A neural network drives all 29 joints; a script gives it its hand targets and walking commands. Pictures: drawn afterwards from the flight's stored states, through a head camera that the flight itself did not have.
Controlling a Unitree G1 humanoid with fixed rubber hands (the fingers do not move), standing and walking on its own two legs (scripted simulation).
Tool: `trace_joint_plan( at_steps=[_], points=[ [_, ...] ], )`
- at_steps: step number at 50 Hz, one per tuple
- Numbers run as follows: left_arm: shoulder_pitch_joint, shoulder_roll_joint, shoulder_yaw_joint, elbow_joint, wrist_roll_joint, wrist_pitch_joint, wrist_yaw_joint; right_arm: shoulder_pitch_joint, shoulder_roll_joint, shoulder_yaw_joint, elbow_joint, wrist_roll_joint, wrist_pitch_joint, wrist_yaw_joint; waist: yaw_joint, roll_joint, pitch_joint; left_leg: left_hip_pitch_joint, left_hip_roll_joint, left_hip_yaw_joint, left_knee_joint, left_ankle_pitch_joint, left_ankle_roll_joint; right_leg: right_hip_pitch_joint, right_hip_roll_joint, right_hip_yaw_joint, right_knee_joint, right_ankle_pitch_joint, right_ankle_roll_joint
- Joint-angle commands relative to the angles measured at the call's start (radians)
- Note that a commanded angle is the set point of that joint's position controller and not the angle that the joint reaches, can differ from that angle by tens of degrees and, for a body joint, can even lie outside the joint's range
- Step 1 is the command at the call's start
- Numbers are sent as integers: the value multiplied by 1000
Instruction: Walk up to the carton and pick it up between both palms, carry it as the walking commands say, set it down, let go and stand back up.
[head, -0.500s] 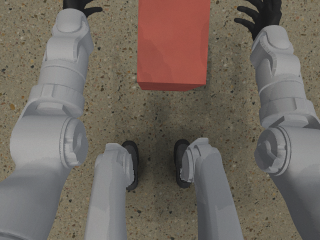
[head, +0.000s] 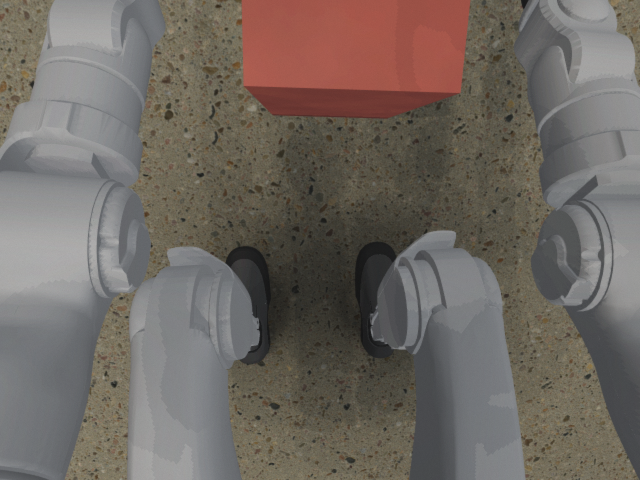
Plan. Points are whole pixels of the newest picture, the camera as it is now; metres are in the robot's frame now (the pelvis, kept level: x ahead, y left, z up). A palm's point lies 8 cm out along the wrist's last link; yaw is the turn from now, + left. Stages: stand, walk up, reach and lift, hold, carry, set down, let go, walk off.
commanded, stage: reach and lift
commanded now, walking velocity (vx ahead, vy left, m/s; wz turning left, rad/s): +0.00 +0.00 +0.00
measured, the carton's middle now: (341, 9) +0.56 -0.05 -0.26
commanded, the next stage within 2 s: none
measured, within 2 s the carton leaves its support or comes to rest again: leaves its support in 1.74 s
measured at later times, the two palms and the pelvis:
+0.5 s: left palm out of the picture +0.59 +0.13 -0.18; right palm out of the picture +0.55 -0.22 -0.18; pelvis -0.01 +0.00 -0.02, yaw +0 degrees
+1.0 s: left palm out of the picture +0.58 +0.09 -0.19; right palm out of the picture +0.55 -0.19 -0.19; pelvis -0.01 +0.00 -0.02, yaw -1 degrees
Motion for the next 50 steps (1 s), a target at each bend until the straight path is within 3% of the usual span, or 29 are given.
trace_joint_plan(
  at_steps=[1,3,6,9,12,14,16,20,21,22,27,30,33,35,36,43,48,50],
  points=[
    [-344,121,-16,-114,-25,-34,2,-337,-146,18,-118,25,-31,-9,-29,33,-1315,646,-64,-11,-57,289,-18,612,39,13,-127,372,58],
    [-381,145,-40,-152,-53,-40,9,-373,-168,40,-161,58,-35,-19,-34,32,-1449,708,-62,-9,-26,326,-15,703,39,16,-95,428,55],
    [-465,164,-77,-126,-94,-22,13,-443,-190,87,-131,107,-14,-25,-41,41,-1468,751,-60,-22,-10,280,-12,730,37,11,-73,379,47],
    [-429,188,-60,-204,-99,-47,24,-425,-182,95,-227,113,-31,-37,-29,-10,-1526,733,-66,8,34,391,-8,858,41,26,-38,542,49],
    [-399,183,-56,-110,-96,-38,24,-417,-181,108,-151,119,-21,-39,-5,8,-1362,637,-58,14,28,297,-6,781,31,34,-43,452,50],
    [-398,185,-54,-155,-83,-42,25,-422,-185,107,-196,125,-25,-39,2,21,-1383,665,-55,9,20,306,-2,754,34,29,-41,442,47],
    [-378,178,-47,-131,-77,-41,23,-372,-174,101,-143,118,-20,-38,-9,36,-1363,659,-55,13,20,297,-4,751,38,28,-46,438,43],
    [-369,152,-47,-89,-83,-36,8,-359,-154,94,-82,89,-16,-28,-31,1,-1249,596,-54,6,4,245,-1,704,36,21,-59,383,46],
    [-358,140,-53,-73,-82,-37,2,-354,-138,92,-79,87,-17,-24,-26,23,-1218,590,-54,8,3,242,0,680,41,21,-65,372,46],
    [-366,115,-63,-78,-94,-37,-4,-356,-133,95,-78,82,-19,-20,-41,11,-1202,578,-55,3,0,246,1,671,42,22,-70,372,42],
    [-401,105,-63,-80,-84,-45,-4,-396,-103,98,-90,85,-27,-7,-12,31,-1217,630,-60,-4,2,278,0,635,48,18,-68,361,44],
    [-407,98,-56,-10,-75,-37,0,-417,-108,84,-37,64,-20,-10,-24,3,-1150,589,-64,-8,-9,229,-1,614,47,10,-78,316,50],
    [-423,89,-56,-41,-62,-47,6,-453,-88,96,-100,73,-30,-13,-2,8,-1209,631,-68,0,-2,260,-2,647,54,12,-73,336,52],
    [-436,70,-56,-30,-58,-49,12,-443,-76,94,-65,62,-30,-17,-13,8,-1200,630,-74,3,-5,257,-5,648,58,6,-74,338,54],
    [-441,80,-52,-40,-47,-52,18,-446,-69,91,-71,65,-29,-21,-1,18,-1212,639,-75,4,-3,259,-6,656,60,12,-70,344,54],
    [-471,-2,-83,-77,-44,-63,32,-466,-25,103,-78,51,-42,-39,-26,24,-1227,668,-89,10,-1,295,-18,689,79,12,-79,385,53],
    [-448,-84,-73,-82,-6,-72,26,-468,71,141,-90,64,-48,-18,18,26,-1200,665,-100,13,-11,294,-14,691,90,22,-84,384,53],
    [-451,-151,-76,-98,1,-73,9,-489,129,162,-95,62,-44,-1,21,14,-1187,640,-102,17,-4,285,-15,703,92,29,-80,396,54]
  ],
)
